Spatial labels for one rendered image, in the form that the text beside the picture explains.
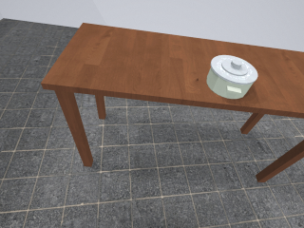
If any table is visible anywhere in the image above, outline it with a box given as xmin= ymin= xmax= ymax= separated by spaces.
xmin=41 ymin=23 xmax=304 ymax=182

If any lid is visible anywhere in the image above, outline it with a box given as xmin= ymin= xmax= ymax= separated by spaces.
xmin=210 ymin=55 xmax=258 ymax=86

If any knob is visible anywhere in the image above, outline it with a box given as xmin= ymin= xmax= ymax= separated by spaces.
xmin=231 ymin=59 xmax=242 ymax=68

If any pot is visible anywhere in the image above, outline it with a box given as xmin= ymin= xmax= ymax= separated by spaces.
xmin=206 ymin=68 xmax=253 ymax=100

